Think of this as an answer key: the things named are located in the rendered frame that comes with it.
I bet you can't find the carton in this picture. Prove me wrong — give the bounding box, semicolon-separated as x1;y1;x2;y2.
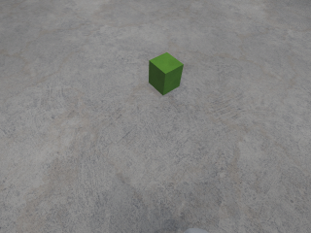
149;52;184;95

